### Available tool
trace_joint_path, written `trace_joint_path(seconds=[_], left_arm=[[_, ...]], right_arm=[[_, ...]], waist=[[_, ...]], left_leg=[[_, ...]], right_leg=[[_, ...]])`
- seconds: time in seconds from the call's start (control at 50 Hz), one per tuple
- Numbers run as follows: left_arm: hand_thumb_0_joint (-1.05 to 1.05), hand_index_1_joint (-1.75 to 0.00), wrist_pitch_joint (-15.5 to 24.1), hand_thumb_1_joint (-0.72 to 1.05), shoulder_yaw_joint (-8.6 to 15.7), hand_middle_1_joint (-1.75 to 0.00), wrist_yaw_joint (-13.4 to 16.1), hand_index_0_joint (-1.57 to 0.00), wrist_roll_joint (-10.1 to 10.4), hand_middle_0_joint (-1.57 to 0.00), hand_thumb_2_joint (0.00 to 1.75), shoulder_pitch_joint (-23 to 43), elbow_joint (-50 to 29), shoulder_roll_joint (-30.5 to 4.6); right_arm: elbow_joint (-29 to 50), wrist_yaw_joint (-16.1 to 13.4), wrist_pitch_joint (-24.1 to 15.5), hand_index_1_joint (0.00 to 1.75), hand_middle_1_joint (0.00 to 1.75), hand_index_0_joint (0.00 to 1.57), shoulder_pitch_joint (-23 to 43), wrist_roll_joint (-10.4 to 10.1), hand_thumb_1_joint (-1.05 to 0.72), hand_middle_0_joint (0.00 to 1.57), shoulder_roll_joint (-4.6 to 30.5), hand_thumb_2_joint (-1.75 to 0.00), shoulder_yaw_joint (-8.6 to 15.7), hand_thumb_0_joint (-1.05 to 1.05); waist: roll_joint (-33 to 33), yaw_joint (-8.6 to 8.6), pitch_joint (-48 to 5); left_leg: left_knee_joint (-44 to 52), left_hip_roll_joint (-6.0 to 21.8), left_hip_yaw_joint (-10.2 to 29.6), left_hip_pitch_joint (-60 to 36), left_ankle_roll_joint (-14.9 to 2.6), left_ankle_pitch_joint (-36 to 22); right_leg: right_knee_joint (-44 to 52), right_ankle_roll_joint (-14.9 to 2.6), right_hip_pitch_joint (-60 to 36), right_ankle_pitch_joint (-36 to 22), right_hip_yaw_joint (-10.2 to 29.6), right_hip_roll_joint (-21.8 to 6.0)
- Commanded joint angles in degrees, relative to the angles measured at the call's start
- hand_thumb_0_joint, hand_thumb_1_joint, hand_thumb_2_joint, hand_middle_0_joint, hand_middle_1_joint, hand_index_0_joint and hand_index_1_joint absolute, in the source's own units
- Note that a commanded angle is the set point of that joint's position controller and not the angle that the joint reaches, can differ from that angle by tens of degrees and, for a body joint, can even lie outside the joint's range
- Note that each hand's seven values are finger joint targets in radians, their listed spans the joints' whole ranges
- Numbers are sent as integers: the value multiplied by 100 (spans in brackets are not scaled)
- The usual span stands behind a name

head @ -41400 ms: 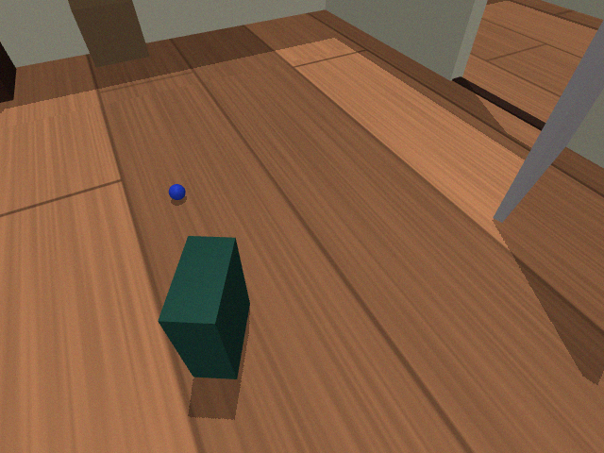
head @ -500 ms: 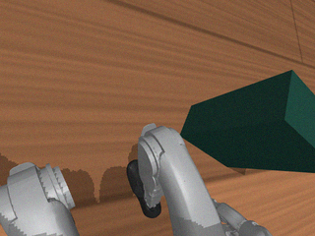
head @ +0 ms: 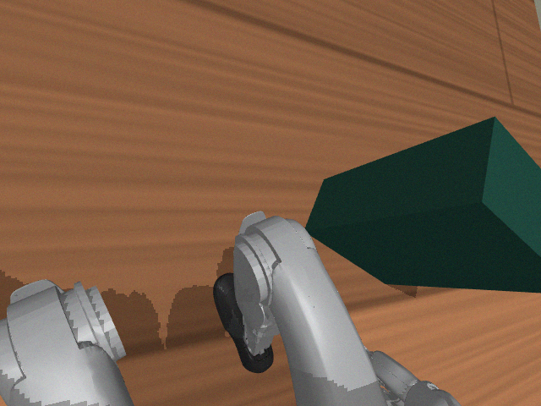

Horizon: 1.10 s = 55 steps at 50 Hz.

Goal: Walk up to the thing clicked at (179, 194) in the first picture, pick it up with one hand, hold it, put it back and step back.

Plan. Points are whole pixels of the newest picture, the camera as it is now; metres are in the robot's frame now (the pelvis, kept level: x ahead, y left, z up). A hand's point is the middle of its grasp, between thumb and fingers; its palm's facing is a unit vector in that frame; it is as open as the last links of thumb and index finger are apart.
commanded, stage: close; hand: left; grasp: from above
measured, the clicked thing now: out of the picture +0.44 +0.36 -0.26
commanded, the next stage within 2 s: settle in 0.08 s
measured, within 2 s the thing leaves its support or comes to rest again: leaves its support in 0.56 s
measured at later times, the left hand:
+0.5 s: hand out of the picture +0.42 +0.35 -0.24, palm faces -0.41 -0.18 -0.89, open 9.7 cm
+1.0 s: hand out of the picture +0.42 +0.36 -0.15, palm faces -0.44 -0.13 -0.89, open 9.7 cm
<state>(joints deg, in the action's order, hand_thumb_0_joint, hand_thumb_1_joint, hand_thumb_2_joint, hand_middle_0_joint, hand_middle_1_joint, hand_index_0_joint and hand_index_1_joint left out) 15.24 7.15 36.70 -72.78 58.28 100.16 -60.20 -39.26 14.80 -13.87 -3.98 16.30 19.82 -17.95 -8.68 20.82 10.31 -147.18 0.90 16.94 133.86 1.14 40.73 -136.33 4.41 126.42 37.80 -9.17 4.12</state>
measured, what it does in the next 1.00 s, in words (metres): stands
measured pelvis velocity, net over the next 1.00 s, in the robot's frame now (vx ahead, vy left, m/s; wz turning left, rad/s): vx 0.00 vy -0.01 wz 0.09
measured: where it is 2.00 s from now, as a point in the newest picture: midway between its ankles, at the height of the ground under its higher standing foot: (187, 376)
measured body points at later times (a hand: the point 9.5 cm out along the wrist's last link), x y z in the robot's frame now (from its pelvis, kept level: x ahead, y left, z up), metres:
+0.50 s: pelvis +0.00 +0.00 +0.00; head +0.26 +0.14 +0.34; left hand +0.44 +0.36 -0.19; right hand +0.07 -0.25 -0.05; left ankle +0.06 +0.13 -0.27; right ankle +0.12 -0.13 -0.27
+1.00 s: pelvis +0.00 -0.01 +0.02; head +0.23 +0.10 +0.40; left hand +0.43 +0.36 -0.10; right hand +0.11 -0.26 -0.07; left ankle +0.06 +0.13 -0.27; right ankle +0.12 -0.13 -0.27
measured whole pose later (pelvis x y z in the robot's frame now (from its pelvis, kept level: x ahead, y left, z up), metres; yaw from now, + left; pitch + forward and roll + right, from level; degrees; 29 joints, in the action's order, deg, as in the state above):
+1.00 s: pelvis +0.00 -0.01 +0.02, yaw +5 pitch +32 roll -11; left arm 9.6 4.1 20.2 -68.8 52.6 80.2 -45.1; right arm -40.3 13.7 -7.7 -6.5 8.2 18.0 -6.9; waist -0.4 13.9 -1.0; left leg -139.8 0.4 11.1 134.0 0.9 38.6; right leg -133.4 3.4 127.9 38.4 -5.1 1.6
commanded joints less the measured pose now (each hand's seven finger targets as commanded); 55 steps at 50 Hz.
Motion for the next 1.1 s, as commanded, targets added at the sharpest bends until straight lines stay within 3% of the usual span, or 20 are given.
trace_joint_path(seconds=[0.0, 0.1, 0.3, 0.36, 0.4, 0.44, 0.46, 0.48, 0.52, 0.54, 0.58, 0.62, 0.68, 0.72, 0.76, 0.78, 0.8, 0.86, 0.94, 1.08], left_arm=[[0, -72, 1, 59, 45, -75, 154, -91, 16, -88, 66, 1069, -426, -1251], [0, -72, -22, 66, -36, -76, 148, -96, 42, -92, 68, 1058, -405, -1022], [0, -72, -101, 62, 1, -75, 37, -99, 126, -96, 73, 1114, -523, -1171], [0, -73, -127, 63, 233, -76, -5, -101, 143, -97, 74, 1160, -1004, -1417], [0, -72, -153, 63, 216, -75, -66, -101, 100, -97, 74, 1175, -1179, -1357], [0, -70, -162, 66, 423, -73, -59, -103, 96, -100, 72, 1179, -1499, -1463], [0, -69, -172, 67, 337, -72, -99, -104, 119, -101, 72, 1155, -1614, -1253], [0, -69, -183, 68, 557, -72, -85, -104, 89, -101, 73, 1025, -1829, -1495], [0, -67, -195, 69, 355, -70, -162, -105, 134, -102, 71, 1153, -2220, -1136], [0, -68, -219, 69, 158, -71, -219, -105, 181, -102, 71, 1121, -2421, -777], [0, -67, -300, 68, 234, -70, -271, -103, 230, -100, 71, 1113, -2581, -803], [0, -67, -372, 69, 294, -70, -347, -104, 201, -100, 72, 1145, -2908, -742], [0, -68, -540, 75, 149, -72, -517, -108, 229, -105, 74, 1071, -2708, -393], [0, -70, -603, 77, -54, -73, -699, -110, 258, -107, 74, 1169, -2602, -128], [0, -71, -664, 80, -125, -74, -869, -112, 348, -109, 75, 1103, -2634, 27], [0, -72, -666, 80, -152, -75, -973, -112, 398, -109, 76, 1203, -2709, 90], [0, -73, -665, 79, -64, -76, -1044, -112, 410, -108, 77, 1225, -2856, -50], [0, -75, -660, 80, -161, -77, -1243, -114, 471, -111, 80, 1235, -2872, 88], [0, -74, -549, 77, -173, -76, -1475, -112, 467, -110, 80, 1295, -2960, 60], [0, -75, -362, 76, 50, -77, -1635, -111, 431, -109, 82, 1358, -3305, -203]], right_arm=[[-37, -67, 25, 30, 30, 20, -994, -25, -89, 20, 1906, -90, 527, 0], [-19, -52, 25, 30, 30, 20, -1048, 7, -89, 20, 1873, -90, 513, 0], [-3, -72, 31, 30, 30, 20, -996, -25, -91, 20, 1881, -90, 527, 0], [-26, -89, 58, 30, 30, 20, -1043, -72, -91, 20, 1853, -90, 568, 0], [-63, -61, 48, 30, 30, 20, -1098, -79, -91, 20, 1875, -90, 685, 0], [-80, -54, 67, 30, 30, 20, -1125, -124, -90, 20, 1819, -90, 747, 0], [-21, -37, 67, 30, 30, 20, -1112, -127, -91, 20, 1870, -90, 845, 0], [-108, -46, 106, 30, 30, 20, -1163, -144, -90, 20, 1855, -90, 900, 0], [-71, -15, 122, 30, 30, 20, -1124, -201, -90, 20, 1740, -90, 973, 0], [-85, 0, 137, 30, 30, 20, -1096, -249, -90, 20, 1679, -90, 1022, 0], [-133, 19, 173, 30, 30, 20, -1173, -335, -90, 20, 1699, -90, 1146, 0], [-148, 13, 228, 30, 30, 20, -1239, -408, -90, 20, 1677, -90, 1290, 0], [-227, 33, 313, 30, 30, 20, -1324, -552, -89, 20, 1568, -90, 1408, 0], [-214, 33, 335, 30, 30, 20, -1369, -613, -90, 20, 1501, -90, 1438, 0], [-236, 4, 390, 30, 30, 20, -1421, -685, -90, 20, 1474, -90, 1494, 0], [-221, -3, 393, 30, 30, 20, -1428, -701, -90, 20, 1478, -90, 1534, 0], [-160, -27, 413, 30, 30, 20, -1434, -726, -90, 20, 1509, -90, 1582, 0], [-109, -83, 540, 30, 30, 20, -1423, -811, -91, 20, 1379, -90, 1592, 0], [-71, -209, 672, 30, 30, 20, -1461, -846, -91, 20, 1324, -90, 1606, 0], [-7, -391, 885, 30, 30, 20, -1537, -889, -91, 20, 1211, -90, 1657, 0]], waist=[[2975, 261, -3420], [2986, 318, -3510], [3142, 264, -3492], [3254, 99, -3832], [3460, 109, -3866], [3574, 3, -4093], [3598, 16, -4089], [3740, -126, -4340], [3932, -106, -4559], [4005, -202, -4586], [3920, -254, -4617], [4093, -360, -5018], [3687, -385, -4770], [3362, -298, -4508], [3323, -416, -4646], [3263, -366, -4607], [3178, -443, -4736], [2990, -503, -4869], [2728, -463, -4913], [2694, -635, -5233]], left_leg=[[1623, 193, -695, -2705, -118, -1042], [1614, 206, -634, -2830, -92, -1217], [1664, 188, -693, -2782, -94, -1057], [1673, 184, -701, -2881, -94, -1169], [1666, 190, -718, -3021, -70, -1267], [1664, 173, -747, -3075, -59, -1389], [1679, 157, -767, -3117, -46, -1428], [1703, 170, -797, -3227, -43, -1505], [1754, 149, -844, -3355, -25, -1533], [1843, 135, -860, -3433, -6, -1594], [1900, 121, -852, -3379, -21, -1515], [1964, 109, -871, -3647, 6, -1678], [1981, 69, -974, -3271, -72, -1542], [1960, 50, -1045, -2995, -159, -1312], [2122, 14, -1055, -3071, -151, -1265], [2171, 10, -1024, -3055, -156, -1166], [2212, 11, -1006, -3173, -159, -1172], [2235, -36, -1123, -2990, -203, -1048], [2123, -75, -1233, -2860, -240, -1171], [2207, -98, -1336, -2971, -236, -1250]], right_leg=[[1131, -491, -1813, -1298, -748, 193], [1070, -488, -1813, -1447, -793, 199], [1104, -504, -1827, -1323, -723, 177], [1125, -510, -1880, -1377, -714, 180], [1050, -529, -1791, -1437, -700, 164], [1017, -553, -1786, -1513, -688, 156], [1022, -562, -1713, -1535, -684, 135], [1051, -571, -1823, -1579, -651, 161], [1024, -603, -1810, -1617, -607, 132], [1035, -616, -1701, -1644, -596, 130], [1051, -622, -1519, -1564, -573, 104], [1023, -643, -1498, -1646, -537, 68], [1143, -632, -1353, -1584, -457, 59], [1289, -621, -1305, -1429, -368, 56], [1328, -635, -1356, -1360, -335, 10], [1324, -636, -1271, -1261, -339, -11], [1355, -627, -1293, -1255, -323, -28], [1484, -628, -1531, -1164, -222, -19], [1582, -616, -1708, -1237, -122, -54], [1696, -626, -1985, -1179, 32, -70]])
